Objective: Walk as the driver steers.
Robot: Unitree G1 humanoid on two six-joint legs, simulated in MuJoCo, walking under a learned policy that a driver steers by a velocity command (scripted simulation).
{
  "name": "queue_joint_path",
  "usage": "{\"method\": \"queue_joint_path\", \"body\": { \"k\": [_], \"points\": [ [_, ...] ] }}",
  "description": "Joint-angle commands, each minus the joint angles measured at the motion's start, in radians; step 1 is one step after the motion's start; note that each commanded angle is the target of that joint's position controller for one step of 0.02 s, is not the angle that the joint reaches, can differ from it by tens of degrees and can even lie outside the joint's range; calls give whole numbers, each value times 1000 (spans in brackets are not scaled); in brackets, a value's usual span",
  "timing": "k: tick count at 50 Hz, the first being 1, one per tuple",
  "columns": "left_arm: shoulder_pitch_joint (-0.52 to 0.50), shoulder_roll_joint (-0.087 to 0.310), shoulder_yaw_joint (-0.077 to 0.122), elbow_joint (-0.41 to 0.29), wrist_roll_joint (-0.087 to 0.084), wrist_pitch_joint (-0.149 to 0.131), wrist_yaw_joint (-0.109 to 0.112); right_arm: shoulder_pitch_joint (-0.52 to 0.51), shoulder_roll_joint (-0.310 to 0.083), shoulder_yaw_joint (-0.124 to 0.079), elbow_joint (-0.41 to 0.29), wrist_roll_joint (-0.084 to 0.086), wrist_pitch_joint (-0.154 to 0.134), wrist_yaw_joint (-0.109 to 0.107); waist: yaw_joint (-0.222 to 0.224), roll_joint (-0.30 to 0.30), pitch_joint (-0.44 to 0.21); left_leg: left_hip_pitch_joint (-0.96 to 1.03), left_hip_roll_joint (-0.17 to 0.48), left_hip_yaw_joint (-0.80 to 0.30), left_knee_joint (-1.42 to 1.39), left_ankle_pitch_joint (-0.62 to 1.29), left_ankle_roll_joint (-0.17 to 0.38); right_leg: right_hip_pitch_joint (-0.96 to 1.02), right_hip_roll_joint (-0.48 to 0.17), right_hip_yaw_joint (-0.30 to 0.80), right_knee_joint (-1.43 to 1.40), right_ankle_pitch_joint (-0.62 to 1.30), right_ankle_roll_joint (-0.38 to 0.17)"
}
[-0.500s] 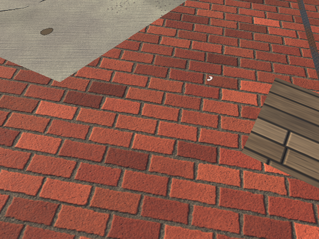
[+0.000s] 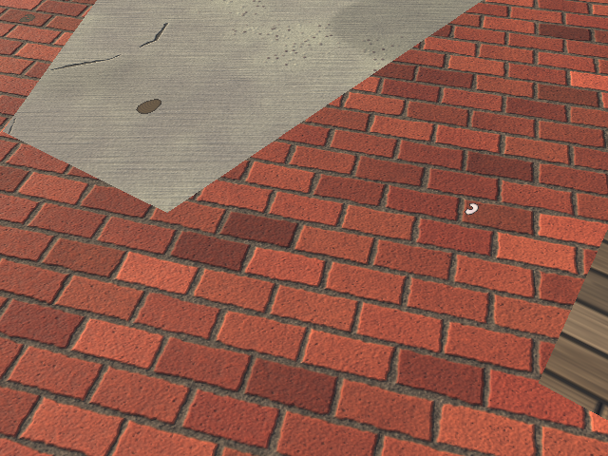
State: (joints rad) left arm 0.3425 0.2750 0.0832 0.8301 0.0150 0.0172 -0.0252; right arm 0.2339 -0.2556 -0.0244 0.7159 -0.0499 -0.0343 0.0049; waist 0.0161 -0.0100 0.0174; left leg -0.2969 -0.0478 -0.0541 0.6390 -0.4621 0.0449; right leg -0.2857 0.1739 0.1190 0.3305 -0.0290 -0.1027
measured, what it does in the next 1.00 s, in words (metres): walks ahead: left foot, then right foot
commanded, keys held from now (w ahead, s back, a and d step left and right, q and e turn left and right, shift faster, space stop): w+e+shift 0.24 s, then w+shift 0.08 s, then w+q+shift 0.68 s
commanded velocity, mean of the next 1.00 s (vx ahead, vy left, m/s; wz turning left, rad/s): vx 0.91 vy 0.00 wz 0.08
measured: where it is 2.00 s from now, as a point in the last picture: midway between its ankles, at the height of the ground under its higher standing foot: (354, 140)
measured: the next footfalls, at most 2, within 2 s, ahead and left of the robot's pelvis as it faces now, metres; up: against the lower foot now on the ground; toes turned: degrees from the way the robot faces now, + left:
left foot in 0.02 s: +0.06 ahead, +0.12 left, +0.00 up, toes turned -3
right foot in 0.44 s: +0.34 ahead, -0.29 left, +0.00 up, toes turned -24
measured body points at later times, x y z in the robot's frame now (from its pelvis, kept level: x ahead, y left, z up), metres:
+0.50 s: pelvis +0.26 -0.16 -0.03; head +0.30 -0.17 +0.41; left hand +0.54 +0.00 -0.12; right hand +0.12 -0.39 -0.16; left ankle +0.08 +0.10 -0.64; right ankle +0.30 -0.27 -0.74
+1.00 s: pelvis +0.69 -0.26 -0.04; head +0.71 -0.26 +0.41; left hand +0.83 -0.02 -0.15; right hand +0.74 -0.54 -0.17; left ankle +0.75 -0.26 -0.74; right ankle +0.52 -0.41 -0.59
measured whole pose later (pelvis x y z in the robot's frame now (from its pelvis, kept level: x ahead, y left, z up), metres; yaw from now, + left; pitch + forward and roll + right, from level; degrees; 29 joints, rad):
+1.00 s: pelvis +0.69 -0.26 -0.04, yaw +4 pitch -2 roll +0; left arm 0.18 0.21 0.00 0.77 0.05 -0.09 0.00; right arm 0.32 -0.31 -0.08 0.86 -0.01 -0.01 0.02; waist -0.05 0.01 0.06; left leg -0.43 -0.19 0.11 0.74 -0.29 0.24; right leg -0.30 -0.02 0.03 1.49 -0.37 0.00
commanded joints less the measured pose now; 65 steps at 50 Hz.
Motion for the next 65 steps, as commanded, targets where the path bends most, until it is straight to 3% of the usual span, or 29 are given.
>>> {"method": "queue_joint_path", "body": {
  "k": [1,2,3,5,7,12,18,20,21,22,23,24,26,29,35,40,42,44,45,46,47,48,49,50,52,57,61,64,65],
  "points": [
    [-352,106,36,-192,-18,-14,9,386,-174,-55,76,11,-4,-44,-246,5,33,706,-17,144,-374,179,7,-655,35,58,-21,-392,215],
    [-272,-4,5,-211,-53,-23,9,217,-240,-69,22,23,-10,-67,-170,368,-52,585,365,-266,-457,-127,58,-658,33,-33,451,-432,147],
    [-262,70,10,-236,-13,-31,-1,10,-220,-65,-60,13,-15,-75,-81,263,6,312,532,-513,-513,-345,137,-667,-132,-14,641,-322,107],
    [-175,113,19,-226,-2,-32,-37,-82,-157,-48,-77,20,-49,-60,20,76,8,230,462,-389,-509,-242,128,-607,-199,12,788,-208,82],
    [-128,98,16,-207,22,-18,-50,-16,-182,-51,-55,20,-68,-48,-5,52,-17,285,377,-190,-511,-107,87,-623,-198,-64,902,-192,92],
    [-333,86,-1,-289,19,0,-76,177,-182,-55,36,6,-80,-13,-111,91,93,357,327,78,-525,93,50,-730,-274,-106,855,-132,80],
    [-429,49,-38,-312,20,-28,-92,198,-192,-52,103,12,-87,-8,-95,101,178,253,334,243,-607,461,72,-389,-226,-235,442,-185,-12],
    [-290,94,-21,-272,28,-33,-65,209,-250,-59,145,17,-71,-10,4,147,54,314,349,265,-334,1183,88,-140,-108,-300,390,-331,-56],
    [-40,119,-3,-196,32,-44,-48,192,-276,-63,156,32,-61,-11,139,146,-75,230,328,265,-58,1315,84,174,-70,-296,308,-275,-73],
    [174,194,28,-129,51,-55,-30,164,-249,-52,139,44,-68,-6,255,104,-216,-44,269,234,274,1030,73,557,-181,-143,309,-269,-74],
    [212,363,55,-123,64,-70,-6,185,-31,-5,56,62,-76,25,174,-276,-387,-403,87,126,694,-68,42,810,-564,373,143,-692,-75],
    [266,364,59,-136,52,-77,4,69,-118,-28,34,78,-90,15,250,-158,-484,-412,28,-125,846,-32,73,707,-619,584,-24,-694,-31],
    [109,229,25,-86,48,-92,4,36,-113,-32,35,70,-88,7,107,-34,-134,-487,135,-57,783,203,75,399,-557,311,-14,-431,0],
    [-17,84,-21,-85,26,-110,2,162,-69,-34,117,35,-30,35,-16,-102,-50,-349,193,-21,713,274,44,156,-467,57,-104,-323,22],
    [19,9,-40,-5,6,-152,5,-63,-11,-15,37,42,4,65,-45,-97,129,-483,162,93,508,498,61,135,-353,-328,-213,158,73],
    [44,105,-29,21,3,-145,50,-151,-36,-2,-9,39,-1,79,-78,-40,116,-291,51,271,148,567,136,286,-368,-454,-155,796,95],
    [2,191,-6,4,13,-121,75,41,-94,-21,40,50,7,70,-189,-105,-16,-74,-21,284,143,482,160,356,-402,-440,88,1149,103],
    [-117,231,13,-40,24,-85,74,427,-196,-75,153,50,16,42,-368,-86,-180,331,-52,194,102,313,217,220,-418,-381,626,1086,70],
    [-146,171,5,-33,21,-79,49,428,-225,-100,168,61,20,19,-348,53,-112,410,-20,96,0,254,261,35,-263,-379,1040,324,71],
    [-153,-12,-47,-87,46,-97,35,307,-253,-101,165,64,28,14,-189,268,25,401,54,-147,67,453,293,-336,-110,-285,1387,-460,84],
    [-68,-23,-65,-214,14,-124,24,223,-306,-105,110,39,32,10,-73,329,-178,574,224,-662,-221,177,480,-571,-95,-76,1444,-467,102],
    [-106,56,-63,-205,29,-151,24,203,-249,-103,85,26,28,5,-87,126,-129,520,292,-829,-440,-121,442,-622,-158,-18,1350,-410,91],
    [-145,101,-54,-192,29,-157,23,176,-187,-91,93,26,20,1,-50,-35,-22,359,273,-778,-471,-155,384,-580,-204,-12,1237,-328,95],
    [-175,93,-58,-192,48,-147,28,147,-172,-84,98,34,7,1,-12,-102,28,220,230,-678,-461,-57,347,-518,-235,-14,1160,-314,107],
    [-174,72,-71,-191,66,-97,29,118,-160,-73,89,43,-30,-8,36,-123,71,-3,150,-523,-460,88,329,-403,-291,-20,1022,-304,151],
    [-412,31,-95,-291,31,-75,10,170,-186,-84,83,53,-61,3,-56,-42,95,-86,15,-317,-468,413,259,-276,-284,-105,512,14,175],
    [-491,44,-95,-334,10,-83,11,231,-209,-101,88,54,-55,14,-131,57,32,133,42,-345,-389,671,205,-240,-208,-118,282,123,141],
    [-345,122,-63,-301,5,-94,27,166,-250,-112,64,47,-56,3,-50,77,-64,195,50,-368,-214,910,140,19,-146,-94,179,20,119],
    [-181,175,-38,-263,-2,-99,40,123,-290,-119,55,40,-58,7,50,73,-158,188,39,-356,-27,985,120,187,-142,-93,196,-75,109]
  ]
}}
Keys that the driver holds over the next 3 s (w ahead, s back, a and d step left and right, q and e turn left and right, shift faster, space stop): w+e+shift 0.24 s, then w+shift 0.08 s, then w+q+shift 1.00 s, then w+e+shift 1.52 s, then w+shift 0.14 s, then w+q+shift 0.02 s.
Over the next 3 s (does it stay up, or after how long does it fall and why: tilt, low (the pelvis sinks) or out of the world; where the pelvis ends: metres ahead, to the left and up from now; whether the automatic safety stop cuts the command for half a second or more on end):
stays up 2.39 -0.31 -0.03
